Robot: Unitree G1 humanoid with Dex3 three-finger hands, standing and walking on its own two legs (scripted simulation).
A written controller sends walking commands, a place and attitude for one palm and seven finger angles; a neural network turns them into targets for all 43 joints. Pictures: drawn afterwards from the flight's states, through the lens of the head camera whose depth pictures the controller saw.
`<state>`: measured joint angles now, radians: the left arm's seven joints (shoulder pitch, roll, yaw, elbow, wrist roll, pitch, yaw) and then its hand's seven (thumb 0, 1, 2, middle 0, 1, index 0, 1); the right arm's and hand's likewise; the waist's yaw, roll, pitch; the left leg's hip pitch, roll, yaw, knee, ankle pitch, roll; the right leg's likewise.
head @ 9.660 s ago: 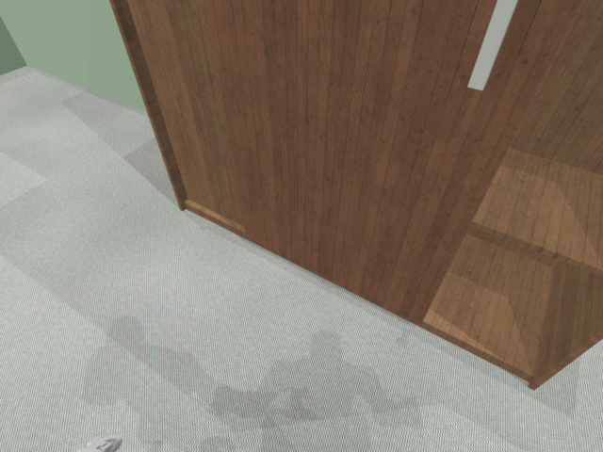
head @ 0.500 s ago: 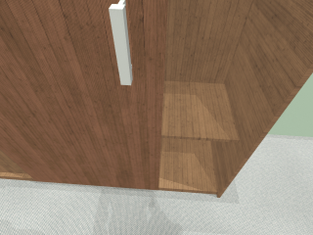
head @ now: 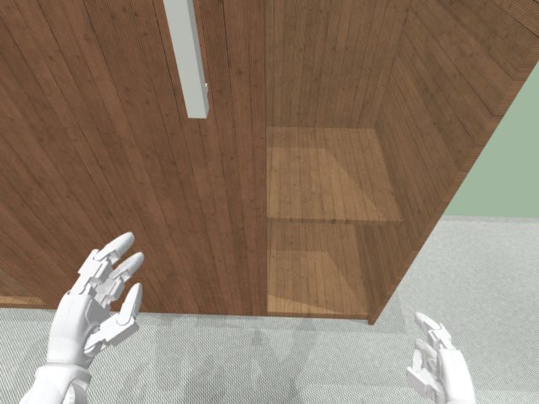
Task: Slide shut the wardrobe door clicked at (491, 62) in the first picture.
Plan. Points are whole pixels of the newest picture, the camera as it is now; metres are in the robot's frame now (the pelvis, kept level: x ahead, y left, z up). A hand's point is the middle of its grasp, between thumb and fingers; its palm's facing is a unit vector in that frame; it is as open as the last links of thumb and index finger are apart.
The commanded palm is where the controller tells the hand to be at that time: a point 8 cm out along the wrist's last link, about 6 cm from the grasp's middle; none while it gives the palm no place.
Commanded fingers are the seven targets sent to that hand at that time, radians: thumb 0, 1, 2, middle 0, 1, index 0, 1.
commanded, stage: raise the hand with hooked fingers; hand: left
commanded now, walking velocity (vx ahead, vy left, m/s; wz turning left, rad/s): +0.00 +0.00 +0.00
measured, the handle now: (191, 44) +0.50 +0.13 +0.29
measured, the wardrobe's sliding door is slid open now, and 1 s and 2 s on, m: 0.38 0.38 0.38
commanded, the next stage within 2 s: move the hooked fingers beside the handle in 1.80 s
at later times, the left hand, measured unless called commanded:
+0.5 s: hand (62, 296) +0.22 +0.25 +0.13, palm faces +0.04 -1.00 -0.08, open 10.8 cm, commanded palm +0.18 +0.29 +0.14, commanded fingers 0.00 -0.06 0.49 -0.27 -0.92 -0.27 -0.92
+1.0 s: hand out of the picture +0.25 +0.28 +0.24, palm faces +0.10 -0.99 -0.13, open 13.6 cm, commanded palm +0.21 +0.32 +0.25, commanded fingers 0.00 -0.50 0.30 -0.30 -1.20 -0.30 -1.20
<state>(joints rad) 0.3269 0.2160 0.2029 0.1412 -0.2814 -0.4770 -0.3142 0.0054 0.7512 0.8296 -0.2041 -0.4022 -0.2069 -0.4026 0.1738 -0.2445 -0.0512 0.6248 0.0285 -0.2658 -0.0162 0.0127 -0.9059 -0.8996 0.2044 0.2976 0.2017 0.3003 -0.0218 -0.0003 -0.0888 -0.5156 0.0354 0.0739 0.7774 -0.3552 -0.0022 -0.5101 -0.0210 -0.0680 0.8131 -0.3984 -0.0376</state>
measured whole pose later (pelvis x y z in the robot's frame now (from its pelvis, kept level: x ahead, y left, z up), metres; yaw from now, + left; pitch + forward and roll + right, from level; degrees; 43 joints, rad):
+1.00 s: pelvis +0.01 +0.01 +0.03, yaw +2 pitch -4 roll -1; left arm -0.03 0.45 0.45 -0.06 -0.36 0.17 -0.41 -0.01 -0.40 0.34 -0.29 -1.14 -0.29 -1.14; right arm 0.18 -0.26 0.09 0.64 0.08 -0.31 -0.09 0.02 -0.90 -0.90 0.20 0.30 0.20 0.30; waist 0.07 0.07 -0.02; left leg -0.18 0.02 0.03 0.48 -0.23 0.01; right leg -0.12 -0.01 -0.11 0.44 -0.25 -0.02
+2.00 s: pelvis +0.02 +0.00 +0.03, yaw +3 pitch -4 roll +0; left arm -0.30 0.57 0.52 0.07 -0.34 0.38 -0.48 -0.01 -0.50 0.30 -0.30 -1.20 -0.30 -1.20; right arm 0.16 -0.29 0.09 0.65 0.11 -0.20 -0.08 0.02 -0.90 -0.90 0.20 0.30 0.20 0.30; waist 0.07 0.09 -0.03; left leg -0.16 0.02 0.02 0.45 -0.22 0.00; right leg -0.12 -0.01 -0.12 0.44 -0.26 -0.03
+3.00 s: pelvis +0.02 +0.00 +0.04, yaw +2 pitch -3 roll +0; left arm -0.58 0.42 0.33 0.26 -0.26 0.39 -0.25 -0.01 -0.50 0.30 -0.30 -1.20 -0.30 -1.20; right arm 0.16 -0.28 0.07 0.68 0.09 -0.12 -0.08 0.01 -0.90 -0.90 0.20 0.30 0.20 0.30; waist 0.02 0.08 -0.04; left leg -0.16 0.02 0.04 0.42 -0.22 -0.01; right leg -0.13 0.00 -0.10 0.43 -0.26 -0.03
